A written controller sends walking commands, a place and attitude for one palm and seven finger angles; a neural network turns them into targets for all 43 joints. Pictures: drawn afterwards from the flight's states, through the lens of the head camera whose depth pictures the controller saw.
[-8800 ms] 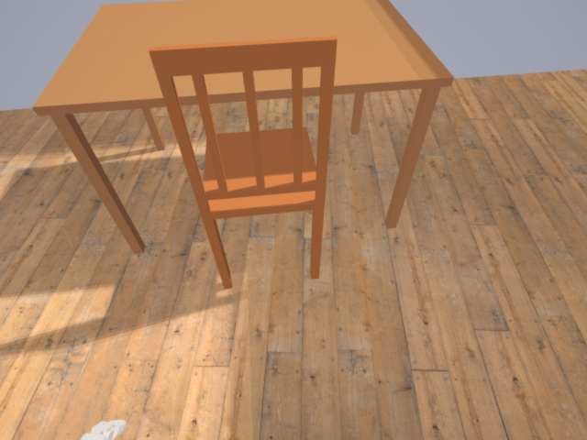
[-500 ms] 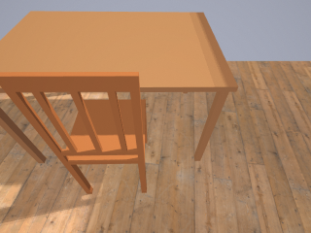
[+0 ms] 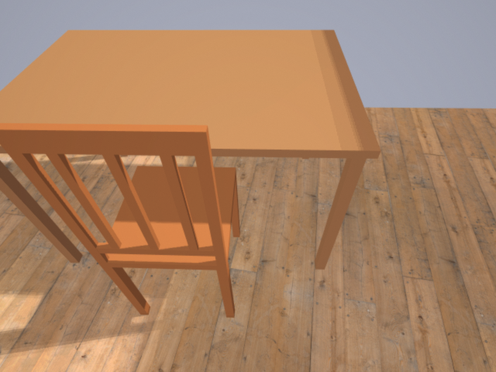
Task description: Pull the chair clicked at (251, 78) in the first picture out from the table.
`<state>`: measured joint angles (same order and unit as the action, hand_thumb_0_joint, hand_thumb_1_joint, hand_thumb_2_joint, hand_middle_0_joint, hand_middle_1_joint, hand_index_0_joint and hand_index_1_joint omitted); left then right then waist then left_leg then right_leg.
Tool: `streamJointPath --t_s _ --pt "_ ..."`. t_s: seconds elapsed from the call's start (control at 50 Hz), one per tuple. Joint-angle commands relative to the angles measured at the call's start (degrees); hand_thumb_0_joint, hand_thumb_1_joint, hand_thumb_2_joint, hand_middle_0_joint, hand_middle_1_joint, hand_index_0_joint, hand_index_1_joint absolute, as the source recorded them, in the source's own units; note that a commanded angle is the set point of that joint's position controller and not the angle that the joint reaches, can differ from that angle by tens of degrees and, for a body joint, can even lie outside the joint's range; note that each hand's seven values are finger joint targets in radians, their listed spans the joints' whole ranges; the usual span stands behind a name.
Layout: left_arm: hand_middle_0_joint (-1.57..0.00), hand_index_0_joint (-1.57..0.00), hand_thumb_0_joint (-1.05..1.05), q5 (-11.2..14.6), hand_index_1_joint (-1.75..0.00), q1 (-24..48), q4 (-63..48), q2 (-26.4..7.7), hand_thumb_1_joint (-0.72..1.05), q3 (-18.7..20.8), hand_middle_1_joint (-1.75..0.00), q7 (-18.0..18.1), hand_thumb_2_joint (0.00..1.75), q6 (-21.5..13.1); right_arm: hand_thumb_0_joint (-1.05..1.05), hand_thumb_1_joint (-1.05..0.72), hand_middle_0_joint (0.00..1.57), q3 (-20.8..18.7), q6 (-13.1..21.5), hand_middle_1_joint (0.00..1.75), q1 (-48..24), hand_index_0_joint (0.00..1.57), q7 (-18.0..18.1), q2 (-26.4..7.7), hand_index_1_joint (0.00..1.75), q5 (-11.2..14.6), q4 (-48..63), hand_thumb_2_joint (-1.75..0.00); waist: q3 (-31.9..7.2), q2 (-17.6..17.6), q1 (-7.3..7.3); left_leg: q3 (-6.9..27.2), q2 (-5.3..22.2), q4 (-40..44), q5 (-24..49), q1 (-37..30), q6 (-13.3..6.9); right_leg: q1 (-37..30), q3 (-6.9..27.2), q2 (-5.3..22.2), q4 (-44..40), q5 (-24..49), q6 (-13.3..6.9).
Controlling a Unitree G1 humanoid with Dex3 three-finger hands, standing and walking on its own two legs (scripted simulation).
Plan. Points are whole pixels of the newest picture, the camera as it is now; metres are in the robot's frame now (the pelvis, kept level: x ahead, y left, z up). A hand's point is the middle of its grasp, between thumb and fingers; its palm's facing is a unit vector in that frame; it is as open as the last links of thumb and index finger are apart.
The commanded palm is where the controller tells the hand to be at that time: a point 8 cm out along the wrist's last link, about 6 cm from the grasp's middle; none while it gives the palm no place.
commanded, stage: come to a stop and stand still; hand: left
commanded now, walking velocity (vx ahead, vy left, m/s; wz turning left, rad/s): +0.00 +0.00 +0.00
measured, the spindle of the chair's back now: (136, 208) +0.46 +0.29 -0.07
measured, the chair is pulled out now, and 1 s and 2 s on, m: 0.00 0.00 0.00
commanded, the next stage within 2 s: look again from close up in 0.06 s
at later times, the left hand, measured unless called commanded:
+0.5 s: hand out of the picture +0.00 +0.24 -0.18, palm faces -0.01 -0.98 -0.21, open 7.4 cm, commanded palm none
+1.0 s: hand out of the picture -0.01 +0.24 -0.18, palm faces -0.04 -0.98 -0.19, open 7.4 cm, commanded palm none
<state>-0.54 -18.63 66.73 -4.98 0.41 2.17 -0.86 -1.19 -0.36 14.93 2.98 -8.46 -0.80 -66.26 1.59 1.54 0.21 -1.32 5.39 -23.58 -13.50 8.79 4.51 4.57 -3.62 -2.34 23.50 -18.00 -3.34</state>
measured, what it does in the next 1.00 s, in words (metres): shifts its weight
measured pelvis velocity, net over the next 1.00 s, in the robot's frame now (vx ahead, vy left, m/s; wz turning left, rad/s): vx -0.01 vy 0.07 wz -0.05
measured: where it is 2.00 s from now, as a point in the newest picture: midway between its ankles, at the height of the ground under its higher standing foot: outside the picture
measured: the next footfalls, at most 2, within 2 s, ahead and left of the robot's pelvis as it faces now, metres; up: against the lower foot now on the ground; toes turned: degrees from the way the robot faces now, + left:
none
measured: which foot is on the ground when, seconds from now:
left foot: down 0.00-1.00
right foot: down 0.00-1.00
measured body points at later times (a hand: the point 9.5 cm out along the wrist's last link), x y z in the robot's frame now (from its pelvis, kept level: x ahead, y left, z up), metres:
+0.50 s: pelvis -0.02 +0.06 -0.01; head -0.01 +0.06 +0.44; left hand +0.00 +0.29 -0.16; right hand +0.01 -0.17 -0.16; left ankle -0.01 +0.15 -0.74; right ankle -0.06 -0.07 -0.74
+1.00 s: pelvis -0.01 +0.07 +0.00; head +0.02 +0.07 +0.45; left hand -0.01 +0.29 -0.16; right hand -0.01 -0.16 -0.16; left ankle -0.01 +0.15 -0.74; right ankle -0.06 -0.07 -0.74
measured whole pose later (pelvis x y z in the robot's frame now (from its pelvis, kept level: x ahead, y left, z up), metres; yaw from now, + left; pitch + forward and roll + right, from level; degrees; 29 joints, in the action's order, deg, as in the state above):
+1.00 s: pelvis -0.01 +0.07 +0.00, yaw -3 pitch +0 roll +0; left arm -1.0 -16.5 63.6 -9.0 -1.0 2.0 -0.3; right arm 0.8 1.7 15.1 1.8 -9.1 -0.6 -63.7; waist 2.3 -0.8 0.3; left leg -5.3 -2.4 -26.1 -14.9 11.7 -3.6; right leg 9.1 0.7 3.1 27.1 -18.3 2.3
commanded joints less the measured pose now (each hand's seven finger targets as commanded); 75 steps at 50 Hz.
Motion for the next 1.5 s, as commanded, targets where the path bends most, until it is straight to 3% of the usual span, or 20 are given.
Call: streamJointPath --t_s 0.0,0.12,0.14,0.16,0.18,0.2,0.22,0.24,0.26,0.28,0.3,0.32,0.36,0.38,0.44,0.5,0.68,0.78,0.94,1.48 --pt "-0.2 -0.2 0.0 0.18 -0.3 -4.28 -1.17 -7.89 0.9 1.22 -0.3 0.62 0.9 -0.56 0.0 -0.9 0.2 0.05 0.29 0.3 4.27 0.2 0.03 -2.6 0.3 0.21 0.95 -0.9 2.52 -3.03 -0.77 -0.32 0.71 0.03 10.37 -2.31 -3.21 4.01 6.47 9.09 -5.27 29.8 2.36" --pt "-0.2 -0.2 0.0 0.14 -0.3 -4.55 -1.08 -7.6 0.9 1.16 -0.3 0.49 0.9 -0.47 0.0 -0.9 0.2 0.13 0.52 0.3 3.99 0.2 0.13 -2.92 0.3 0.13 1.02 -0.9 2.91 -1.93 -0.57 0.07 1.02 0.77 11.55 -2.98 -3.41 4.45 6.08 8.76 -5.36 26.45 1.91" --pt "-0.2 -0.2 0.0 -1.01 -0.3 -10.63 -0.06 -9.7 0.9 1.51 -0.3 2.78 0.9 -2.77 0.0 -0.9 0.2 -0.14 1.7 0.3 -4.28 0.2 -0.87 -4.78 0.3 0.64 6.25 -0.9 5.92 -9.67 3.21 -4.02 -0.54 -16.79 2.44 8.72 -2.51 4.89 13.63 14.02 -4.85 62.06 8.29" --pt "-0.2 -0.2 0.0 -1.26 -0.3 -9.51 -2.72 -11.06 0.9 1.65 -0.3 2.6 0.9 -3.25 0.0 -0.9 0.2 -0.23 0.95 0.3 -0.68 0.2 -1.08 -2.19 0.3 0.52 8.78 -0.9 3.0 -8.37 -0.58 1.03 -2.59 -19.63 -7.84 11.78 -4.59 1.3 12.61 16.08 -1.03 68.63 6.36" --pt "-0.2 -0.2 0.0 -1.26 -0.3 -7.39 -4.11 -11.77 0.9 1.84 -0.3 2.24 0.9 -3.25 0.0 -0.9 0.2 -0.31 0.68 0.3 -0.39 0.2 -1.29 -2.13 0.3 0.14 8.73 -0.9 1.64 -4.42 -0.24 -0.54 -2.69 -19.51 -7.18 12.29 -5.36 -1.14 11.29 16.51 -0.16 69.92 4.56" --pt "-0.2 -0.2 0.0 -1.32 -0.3 -7.07 -3.97 -10.57 0.9 1.27 -0.3 2.01 0.9 -3.02 0.0 -0.9 0.2 0.0 1.1 0.3 0.17 0.2 -1.33 -1.73 0.3 0.45 8.83 -0.9 -0.48 -5.1 -0.53 -0.53 -1.64 -17.49 -8.02 11.11 -5.3 -0.77 9.23 15.32 0.84 61.11 -0.07" --pt "-0.2 -0.2 0.0 -1.33 -0.3 -6.21 -5.12 -10.2 0.9 1.02 -0.3 1.72 0.9 -3.09 0.0 -0.9 0.2 0.04 1.41 0.3 1.17 0.2 -1.5 -1.53 0.3 0.63 8.92 -0.9 -3.09 -7.41 -0.86 -1.31 -2.86 -14.29 -7.65 9.38 -4.88 -1.69 8.44 13.69 1.71 56.59 -1.85" --pt "-0.2 -0.2 0.0 -1.14 -0.3 -4.63 -6.11 -10.15 0.9 0.92 -0.3 1.66 0.9 -2.82 0.0 -0.9 0.2 0.03 1.69 0.3 2.82 0.2 -1.5 -2.01 0.3 0.68 8.95 -0.9 -5.24 -9.28 -1.55 -1.55 -3.58 -9.75 -5.09 6.61 -4.85 -1.94 7.33 12.45 3.13 51.46 -2.11" --pt "-0.2 -0.2 0.0 -0.78 -0.3 -3.52 -6.76 -9.88 0.9 0.73 -0.3 1.68 0.9 -2.41 0.0 -0.9 0.2 0.02 2.0 0.3 4.77 0.2 -1.45 -2.71 0.3 0.66 8.3 -0.9 -6.91 -8.26 -2.3 -1.05 -3.5 -4.24 0.74 2.43 -4.94 -0.46 7.01 11.05 5.23 42.7 -1.5" --pt "-0.2 -0.2 0.0 -0.53 -0.3 -2.99 -7.42 -9.11 0.9 0.5 -0.3 1.55 0.9 -1.98 0.0 -0.9 0.2 -0.06 2.38 0.3 5.71 0.2 -1.46 -3.83 0.3 0.36 7.49 -0.9 -6.22 -4.44 -2.11 -0.33 -2.31 -3.22 7.58 0.2 -5.25 1.64 6.22 8.89 6.79 32.94 -0.4" --pt "-0.2 -0.2 0.0 -0.17 -0.3 -3.6 -7.58 -7.93 0.9 0.33 -0.3 1.44 0.9 -1.3 0.0 -0.9 0.2 -0.2 2.63 0.3 5.3 0.2 -1.29 -5.8 0.3 0.17 7.8 -0.9 -5.36 0.31 -1.13 3.38 1.28 -3.9 15.94 -0.41 -6.64 5.33 5.91 7.2 5.89 19.92 0.86" --pt "-0.2 -0.2 0.0 -0.21 -0.3 -4.18 -7.74 -7.28 0.9 0.41 -0.3 1.45 0.9 -0.69 0.0 -0.9 0.2 -0.14 2.44 0.3 4.36 0.2 -1.02 -6.81 0.3 -0.04 8.44 -0.9 -2.78 2.2 -0.34 5.51 3.49 -2.73 15.34 1.8 -8.12 7.26 5.48 5.64 3.64 8.58 1.25" --pt "-0.2 -0.2 0.0 -0.51 -0.3 -3.06 -7.33 -8.07 0.9 0.12 -0.3 1.09 0.9 -0.07 0.0 -0.9 0.2 0.15 2.18 0.3 2.34 0.2 -0.97 -6.33 0.3 -0.06 8.53 -0.9 2.35 5.89 0.09 6.17 2.72 -0.5 11.62 5.01 -8.25 8.17 5.01 5.04 2.85 3.14 1.29" --pt "-0.2 -0.2 0.0 -0.69 -0.3 -3.13 -7.25 -8.27 0.9 0.17 -0.3 0.9 0.9 0.16 0.0 -0.9 0.2 0.28 2.04 0.3 1.79 0.2 -1.01 -6.55 0.3 -0.11 8.72 -0.9 4.94 5.6 0.53 6.91 2.74 0.68 9.0 7.48 -8.71 8.44 4.58 4.77 2.49 1.08 1.52" --pt "-0.2 -0.2 0.0 -0.65 -0.3 -2.77 -7.18 -8.71 0.9 -0.27 -0.3 0.36 0.9 0.48 0.0 -0.9 0.2 0.38 1.87 0.3 1.58 0.2 -1.28 -7.28 0.3 -0.08 9.26 -0.9 6.79 0.67 0.46 7.63 1.92 4.53 -3.45 9.45 -8.47 9.29 5.04 4.92 1.82 -0.39 1.49" --pt "-0.2 -0.2 0.0 -0.76 -0.3 -2.18 -7.74 -9.23 0.9 -0.23 -0.3 0.05 0.9 0.61 0.0 -0.9 0.2 0.27 1.93 0.3 1.75 0.2 -1.47 -8.1 0.3 -0.22 9.32 -0.9 5.91 0.55 0.56 8.75 1.98 7.08 -7.54 9.44 -8.65 8.97 4.62 5.1 2.34 -0.27 1.73" --pt "-0.2 -0.2 0.0 -0.41 -0.3 -1.61 -7.09 -10.41 0.9 -0.38 -0.3 -0.18 0.9 0.18 0.0 -0.9 0.2 0.68 2.74 0.3 2.94 0.2 -1.32 -8.16 0.3 0.05 7.6 -0.9 -0.11 -0.53 0.56 6.81 1.53 5.09 5.71 2.84 -8.68 7.34 5.15 6.81 1.25 5.1 2.06" --pt "-0.2 -0.2 0.0 -0.3 -0.3 -1.82 -5.97 -10.45 0.9 -0.49 -0.3 -0.03 0.9 0.11 0.0 -0.9 0.2 0.82 2.74 0.3 3.26 0.2 -1.24 -7.77 0.3 0.27 6.09 -0.9 0.16 -2.26 0.33 5.1 0.9 3.32 10.04 1.69 -8.29 6.95 5.77 7.46 0.59 7.78 2.4" --pt "-0.2 -0.2 0.0 -0.18 -0.3 -2.46 -4.47 -9.96 0.9 -0.49 -0.3 0.26 0.9 0.0 0.0 -0.9 0.2 1.03 2.83 0.3 3.52 0.2 -1.01 -7.19 0.3 0.34 4.26 -0.9 -0.59 -1.51 0.11 3.95 0.57 1.99 14.82 -0.42 -7.94 6.53 6.03 7.9 0.87 11.25 2.49" --pt "-0.2 -0.2 0.0 -0.29 -0.3 -3.12 -3.85 -9.8 0.9 -0.38 -0.3 0.3 0.9 -0.81 0.0 -0.9 0.2 1.18 2.35 0.3 1.93 0.2 -1.01 -6.16 0.3 0.43 2.47 -0.9 0.37 -3.56 0.14 2.42 0.47 1.71 12.9 -1.28 -6.87 5.77 7.74 8.56 -1.52 18.28 1.78"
